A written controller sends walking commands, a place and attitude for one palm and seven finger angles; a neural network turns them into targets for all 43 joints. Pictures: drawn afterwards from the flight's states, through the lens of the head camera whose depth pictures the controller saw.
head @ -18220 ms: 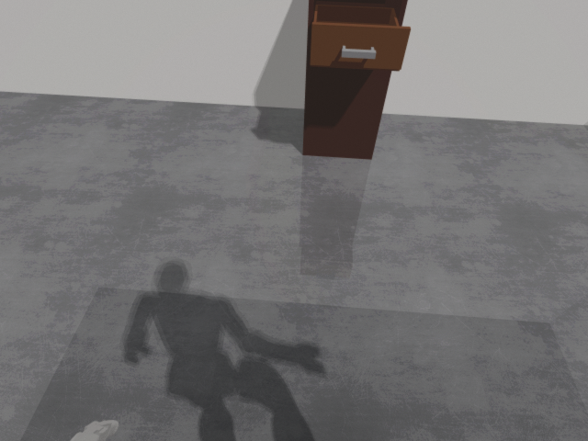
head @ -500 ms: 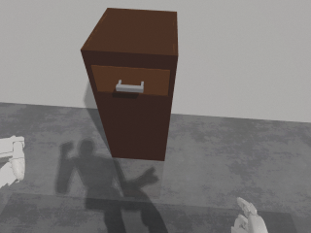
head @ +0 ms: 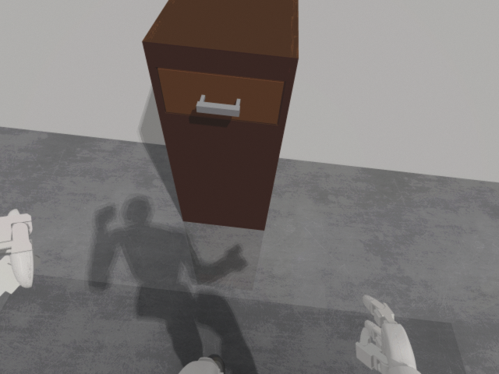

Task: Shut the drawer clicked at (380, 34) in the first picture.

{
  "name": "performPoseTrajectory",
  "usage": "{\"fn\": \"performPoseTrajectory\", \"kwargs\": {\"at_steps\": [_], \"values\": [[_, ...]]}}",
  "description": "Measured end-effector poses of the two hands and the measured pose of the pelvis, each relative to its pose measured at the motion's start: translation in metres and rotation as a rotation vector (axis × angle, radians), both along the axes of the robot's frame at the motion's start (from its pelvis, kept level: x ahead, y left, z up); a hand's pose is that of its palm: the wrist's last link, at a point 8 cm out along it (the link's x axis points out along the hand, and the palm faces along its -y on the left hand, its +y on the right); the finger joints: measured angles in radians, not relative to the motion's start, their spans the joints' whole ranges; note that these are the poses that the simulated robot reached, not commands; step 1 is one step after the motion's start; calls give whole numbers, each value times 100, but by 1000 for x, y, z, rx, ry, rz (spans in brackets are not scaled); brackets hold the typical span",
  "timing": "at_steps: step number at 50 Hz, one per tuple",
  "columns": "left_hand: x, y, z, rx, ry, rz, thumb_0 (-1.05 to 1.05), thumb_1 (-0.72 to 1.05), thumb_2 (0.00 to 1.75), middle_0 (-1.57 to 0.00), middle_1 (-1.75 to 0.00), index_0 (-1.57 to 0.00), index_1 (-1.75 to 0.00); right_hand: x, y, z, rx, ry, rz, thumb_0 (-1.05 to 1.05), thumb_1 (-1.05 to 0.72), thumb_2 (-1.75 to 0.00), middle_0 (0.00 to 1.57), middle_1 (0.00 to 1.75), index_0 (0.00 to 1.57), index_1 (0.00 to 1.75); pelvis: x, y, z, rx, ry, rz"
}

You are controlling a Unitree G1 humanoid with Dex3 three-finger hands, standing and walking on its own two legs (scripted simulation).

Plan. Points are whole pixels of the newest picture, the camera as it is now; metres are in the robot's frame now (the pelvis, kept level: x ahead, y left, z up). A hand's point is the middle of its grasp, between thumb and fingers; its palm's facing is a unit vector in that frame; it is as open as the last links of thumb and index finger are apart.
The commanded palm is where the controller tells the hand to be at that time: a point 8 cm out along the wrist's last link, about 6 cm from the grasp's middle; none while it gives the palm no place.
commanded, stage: step back with the hand held close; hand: left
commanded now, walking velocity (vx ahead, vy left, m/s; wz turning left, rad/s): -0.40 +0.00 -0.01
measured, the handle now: (219, 104) +0.76 +0.15 -0.05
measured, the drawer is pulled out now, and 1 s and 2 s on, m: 0.00 0.00 0.00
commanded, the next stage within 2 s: stop stepping back and stand still in 0.04 s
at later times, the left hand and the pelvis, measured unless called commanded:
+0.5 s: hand out of the picture +0.09 +0.26 +0.18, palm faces +0.32 -0.84 -0.44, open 3.3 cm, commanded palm +0.04 +0.31 +0.19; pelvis -0.09 +0.03 +0.01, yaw -1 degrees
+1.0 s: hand out of the picture +0.08 +0.28 +0.18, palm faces +0.36 -0.83 -0.43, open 3.2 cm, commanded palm +0.02 +0.31 +0.19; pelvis -0.13 +0.04 +0.01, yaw -4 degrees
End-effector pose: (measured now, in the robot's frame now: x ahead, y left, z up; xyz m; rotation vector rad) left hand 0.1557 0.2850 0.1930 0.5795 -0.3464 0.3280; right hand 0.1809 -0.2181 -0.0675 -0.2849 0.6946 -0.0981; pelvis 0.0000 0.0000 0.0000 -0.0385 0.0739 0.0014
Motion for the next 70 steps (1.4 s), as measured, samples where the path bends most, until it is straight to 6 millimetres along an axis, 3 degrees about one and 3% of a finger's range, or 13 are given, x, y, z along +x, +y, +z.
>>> {"fn": "performPoseTrajectory", "kwargs": {"at_steps": [6,12,17,21,26,29,33,36,41,46,53,63,70], "values": [[-13,-21,3,-7,29,-138,1,89,90,-141,-160,-140,-160,-27,-5,6,25,-20,-59,1,-90,-89,21,30,21,30,-26,0,3,-20,-42,4],[-41,5,8,5,-5,-118,1,89,90,-141,-160,-141,-160,-64,-14,13,-34,-20,-139,1,-91,-89,21,30,21,30,-36,17,1,-28,-68,11],[-57,33,0,-59,33,-11,1,89,90,-141,-160,-141,-160,-92,-2,22,-59,-6,-133,2,-91,-90,20,30,21,30,-54,27,12,-27,-77,4],[-76,32,3,-94,61,6,1,89,90,-141,-160,-140,-160,-106,15,31,-33,-17,-80,2,-91,-90,20,30,21,30,-71,27,20,-20,-73,10],[-103,19,7,-56,18,-84,1,89,90,-141,-160,-140,-160,-118,23,20,-34,-39,-54,1,-90,-89,21,30,21,30,-95,36,5,-5,-95,-31],[-105,31,3,-89,-59,-80,1,89,90,-141,-160,-141,-160,-132,26,13,-45,-31,-98,1,-90,-89,21,30,21,30,-96,45,-3,-14,-96,-73],[-87,45,-7,-141,-89,-50,1,89,90,-141,-160,-141,-160,-156,35,7,-21,-41,-144,1,-91,-89,20,30,21,30,-113,51,-7,1,-123,-75],[-84,38,-4,-145,-31,-77,1,89,90,-141,-160,-141,-160,-181,44,14,31,-19,-156,2,-91,-89,20,30,21,30,-119,47,6,5,-128,-77],[-105,14,11,-81,60,-154,2,90,90,-141,-160,-140,-160,-208,43,19,48,41,-164,2,-90,-89,21,30,21,30,-121,39,21,-14,-97,-83],[-118,16,13,9,35,-123,1,89,90,-141,-160,-141,-160,-212,17,-5,-1,115,-146,1,-90,-89,21,30,21,30,-134,35,6,25,-73,-90],[-112,36,-7,-100,28,-27,1,89,90,-141,-160,-141,-160,-199,-4,-4,-63,61,-209,2,-91,-89,20,30,21,30,-122,48,0,27,-87,-52],[-104,34,6,-20,52,-83,1,89,90,-141,-160,-141,-160,-156,36,8,38,-53,-132,2,-91,-90,20,30,20,30,-122,54,7,33,-83,-69],[-102,38,1,-51,101,-62,1,89,90,-141,-160,-140,-160,-146,54,4,77,-34,-108,1,-91,-89,20,30,21,30,-119,59,9,27,-76,-72]]}}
